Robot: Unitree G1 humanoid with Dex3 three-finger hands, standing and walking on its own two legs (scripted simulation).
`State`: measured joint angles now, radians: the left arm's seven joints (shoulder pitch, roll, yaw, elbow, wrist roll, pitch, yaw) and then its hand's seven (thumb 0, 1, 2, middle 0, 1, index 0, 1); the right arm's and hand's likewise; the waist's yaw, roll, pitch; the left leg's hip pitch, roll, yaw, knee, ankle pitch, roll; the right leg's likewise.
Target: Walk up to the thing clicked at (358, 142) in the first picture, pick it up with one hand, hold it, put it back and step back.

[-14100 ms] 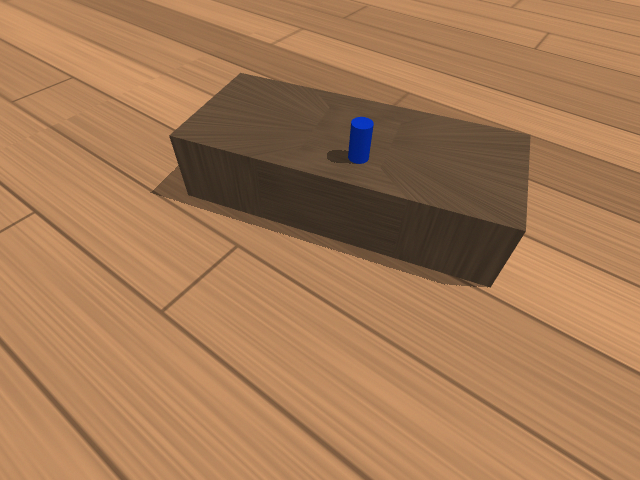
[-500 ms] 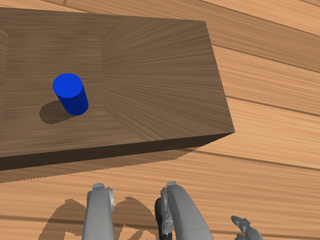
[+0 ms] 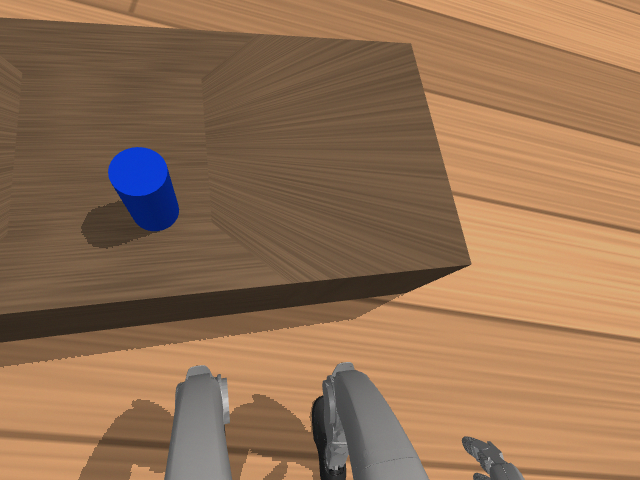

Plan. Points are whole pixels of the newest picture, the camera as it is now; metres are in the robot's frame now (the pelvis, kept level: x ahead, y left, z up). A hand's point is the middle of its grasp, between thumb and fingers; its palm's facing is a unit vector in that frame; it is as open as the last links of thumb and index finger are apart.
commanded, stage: go down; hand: left
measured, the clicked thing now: (148, 193) +0.54 +0.21 -0.23
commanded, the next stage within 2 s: approach in 1.38 s
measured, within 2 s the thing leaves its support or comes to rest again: neither
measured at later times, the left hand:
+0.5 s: hand out of the picture +0.46 +0.41 +0.07, palm faces +0.26 -0.96 -0.01, open 17.4 cm
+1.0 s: hand out of the picture +0.46 +0.40 +0.06, palm faces +0.26 -0.97 -0.02, open 17.4 cm
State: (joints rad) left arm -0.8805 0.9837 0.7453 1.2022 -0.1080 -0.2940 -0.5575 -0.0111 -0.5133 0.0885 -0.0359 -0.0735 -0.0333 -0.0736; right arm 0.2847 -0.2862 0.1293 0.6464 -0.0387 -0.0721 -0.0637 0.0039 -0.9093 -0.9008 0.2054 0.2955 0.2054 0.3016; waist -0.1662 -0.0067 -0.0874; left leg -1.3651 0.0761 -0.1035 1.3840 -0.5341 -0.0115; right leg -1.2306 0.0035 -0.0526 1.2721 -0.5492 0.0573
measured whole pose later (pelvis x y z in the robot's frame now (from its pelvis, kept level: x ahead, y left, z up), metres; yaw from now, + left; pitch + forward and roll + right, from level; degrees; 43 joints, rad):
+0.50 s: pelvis +0.00 +0.00 +0.00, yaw +0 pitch +29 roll -8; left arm -0.87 0.98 0.74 1.19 -0.11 -0.29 -0.56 -0.01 -0.52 0.09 -0.03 -0.08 -0.03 -0.08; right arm 0.28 -0.29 0.13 0.65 -0.04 -0.07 -0.07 0.00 -0.91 -0.90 0.21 0.30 0.21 0.30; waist -0.16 -0.01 -0.09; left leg -1.37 0.07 -0.11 1.39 -0.54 -0.01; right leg -1.23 0.00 -0.06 1.28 -0.55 0.06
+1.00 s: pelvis +0.00 +0.00 +0.00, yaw +0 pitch +29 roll -8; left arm -0.85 0.96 0.75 1.17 -0.12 -0.29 -0.56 -0.01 -0.52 0.10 -0.03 -0.09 -0.03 -0.08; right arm 0.28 -0.29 0.12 0.65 -0.04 -0.07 -0.06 0.00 -0.91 -0.90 0.21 0.30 0.21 0.30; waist -0.16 -0.01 -0.09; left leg -1.37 0.07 -0.11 1.39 -0.54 -0.01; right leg -1.23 0.00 -0.05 1.28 -0.56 0.06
